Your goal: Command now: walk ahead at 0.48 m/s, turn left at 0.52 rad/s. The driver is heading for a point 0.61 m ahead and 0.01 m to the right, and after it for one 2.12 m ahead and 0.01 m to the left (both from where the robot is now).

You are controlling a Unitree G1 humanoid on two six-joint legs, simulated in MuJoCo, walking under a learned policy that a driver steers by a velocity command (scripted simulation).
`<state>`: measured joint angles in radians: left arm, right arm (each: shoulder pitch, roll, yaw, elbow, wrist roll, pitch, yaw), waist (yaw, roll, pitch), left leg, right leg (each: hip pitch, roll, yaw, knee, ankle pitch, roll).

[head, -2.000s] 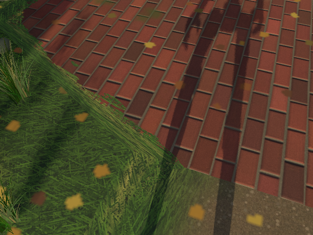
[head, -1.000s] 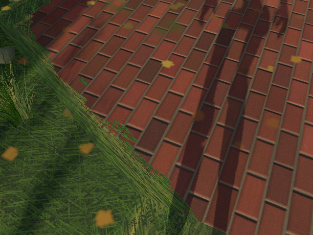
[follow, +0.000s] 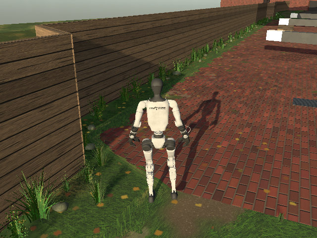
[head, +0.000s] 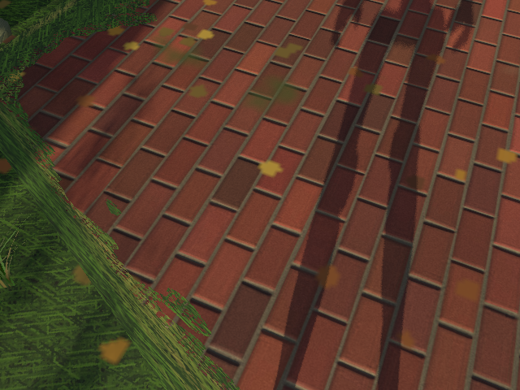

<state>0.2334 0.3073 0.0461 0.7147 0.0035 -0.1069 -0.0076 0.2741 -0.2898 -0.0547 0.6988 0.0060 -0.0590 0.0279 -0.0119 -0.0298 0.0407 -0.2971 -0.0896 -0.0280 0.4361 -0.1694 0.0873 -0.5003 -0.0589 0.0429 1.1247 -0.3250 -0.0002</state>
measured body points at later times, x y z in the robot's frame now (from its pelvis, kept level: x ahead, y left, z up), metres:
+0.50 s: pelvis +0.29 -0.03 +0.00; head +0.31 -0.04 +0.45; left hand +0.32 +0.26 -0.10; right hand +0.47 -0.27 -0.11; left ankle +0.22 +0.09 -0.66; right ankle +0.34 -0.13 -0.74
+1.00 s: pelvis +0.52 +0.08 +0.00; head +0.54 +0.10 +0.45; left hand +0.59 +0.38 -0.11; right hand +0.66 -0.18 -0.10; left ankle +0.51 +0.19 -0.74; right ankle +0.55 -0.07 -0.66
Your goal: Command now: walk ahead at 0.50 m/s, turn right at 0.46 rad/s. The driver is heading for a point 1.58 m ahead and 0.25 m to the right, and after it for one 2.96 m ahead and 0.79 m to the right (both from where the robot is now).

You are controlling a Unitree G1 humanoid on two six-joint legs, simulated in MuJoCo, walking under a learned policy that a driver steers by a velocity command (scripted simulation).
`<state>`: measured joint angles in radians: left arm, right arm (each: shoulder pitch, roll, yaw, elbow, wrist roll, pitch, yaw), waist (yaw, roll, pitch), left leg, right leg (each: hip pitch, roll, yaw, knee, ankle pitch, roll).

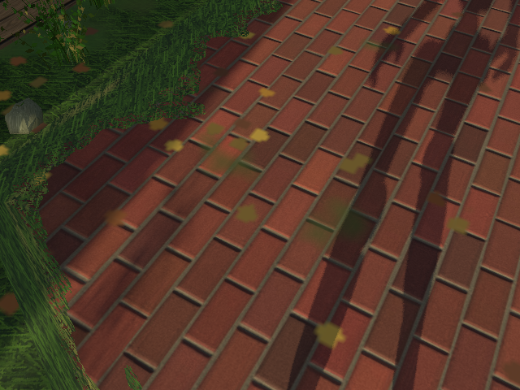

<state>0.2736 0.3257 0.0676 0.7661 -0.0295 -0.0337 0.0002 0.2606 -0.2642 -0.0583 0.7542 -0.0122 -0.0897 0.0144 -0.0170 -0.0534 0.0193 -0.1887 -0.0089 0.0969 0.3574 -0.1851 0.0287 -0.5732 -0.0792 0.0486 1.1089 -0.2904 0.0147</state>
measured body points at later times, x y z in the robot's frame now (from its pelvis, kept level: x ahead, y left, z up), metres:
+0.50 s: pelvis +0.25 -0.09 +0.00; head +0.29 -0.11 +0.44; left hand +0.44 +0.15 -0.10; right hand +0.32 -0.40 -0.11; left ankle +0.32 +0.08 -0.66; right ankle +0.26 -0.16 -0.74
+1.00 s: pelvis +0.55 -0.11 +0.00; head +0.59 -0.10 +0.44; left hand +0.74 +0.13 -0.11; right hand +0.59 -0.40 -0.11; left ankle +0.61 -0.05 -0.74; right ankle +0.47 -0.24 -0.66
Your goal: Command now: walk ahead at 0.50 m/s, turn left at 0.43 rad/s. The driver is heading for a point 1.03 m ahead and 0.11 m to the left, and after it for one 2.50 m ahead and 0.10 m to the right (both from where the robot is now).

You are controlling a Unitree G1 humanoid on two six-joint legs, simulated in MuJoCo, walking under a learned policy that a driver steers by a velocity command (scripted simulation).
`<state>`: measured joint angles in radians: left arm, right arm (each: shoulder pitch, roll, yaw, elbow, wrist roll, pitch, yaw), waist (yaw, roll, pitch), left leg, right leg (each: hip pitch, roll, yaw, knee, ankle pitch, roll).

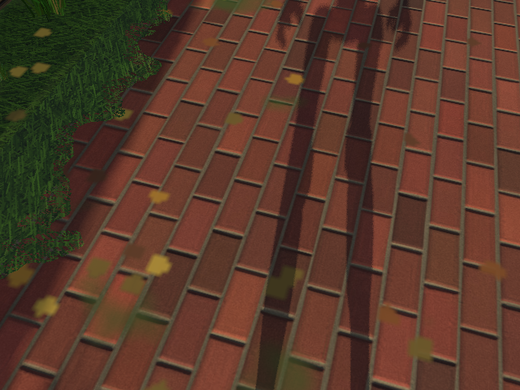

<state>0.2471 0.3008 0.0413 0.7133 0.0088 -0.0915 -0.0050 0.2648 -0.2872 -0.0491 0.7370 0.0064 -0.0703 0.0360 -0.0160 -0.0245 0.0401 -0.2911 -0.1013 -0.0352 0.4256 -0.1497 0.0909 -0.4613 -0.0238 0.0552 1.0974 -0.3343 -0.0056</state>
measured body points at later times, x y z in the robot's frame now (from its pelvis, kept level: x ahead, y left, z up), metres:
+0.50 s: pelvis +0.28 -0.03 +0.00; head +0.31 -0.03 +0.45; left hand +0.34 +0.27 -0.09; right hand +0.46 -0.28 -0.11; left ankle +0.20 +0.09 -0.65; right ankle +0.34 -0.12 -0.74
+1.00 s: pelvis +0.46 +0.09 +0.00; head +0.50 +0.11 +0.44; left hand +0.44 +0.39 -0.14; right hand +0.71 -0.10 -0.09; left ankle +0.50 +0.21 -0.74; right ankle +0.49 -0.07 -0.67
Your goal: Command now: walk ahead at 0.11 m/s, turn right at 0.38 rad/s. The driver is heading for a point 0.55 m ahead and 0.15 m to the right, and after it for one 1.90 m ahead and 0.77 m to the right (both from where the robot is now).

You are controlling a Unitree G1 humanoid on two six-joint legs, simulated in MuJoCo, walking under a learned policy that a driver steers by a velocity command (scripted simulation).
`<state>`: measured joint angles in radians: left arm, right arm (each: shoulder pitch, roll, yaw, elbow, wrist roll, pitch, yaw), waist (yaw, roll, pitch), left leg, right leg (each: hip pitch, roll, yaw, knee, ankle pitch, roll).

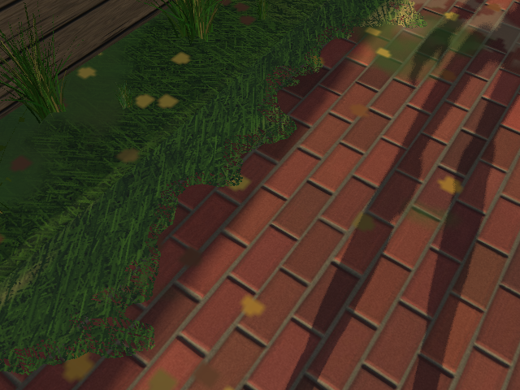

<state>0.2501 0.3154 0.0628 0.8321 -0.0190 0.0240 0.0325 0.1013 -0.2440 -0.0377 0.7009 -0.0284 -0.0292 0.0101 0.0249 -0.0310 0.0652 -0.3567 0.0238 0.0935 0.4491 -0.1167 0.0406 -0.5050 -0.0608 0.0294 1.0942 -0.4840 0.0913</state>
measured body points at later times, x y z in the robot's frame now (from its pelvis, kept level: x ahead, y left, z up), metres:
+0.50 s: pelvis +0.04 -0.05 +0.01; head +0.07 -0.09 +0.46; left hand +0.25 +0.20 -0.07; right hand +0.12 -0.37 -0.11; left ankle +0.10 +0.11 -0.67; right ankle +0.04 -0.13 -0.74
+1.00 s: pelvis +0.19 -0.08 +0.01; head +0.22 -0.08 +0.46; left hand +0.49 +0.04 -0.08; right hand +0.04 -0.31 -0.11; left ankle +0.16 +0.08 -0.74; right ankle +0.23 -0.28 -0.69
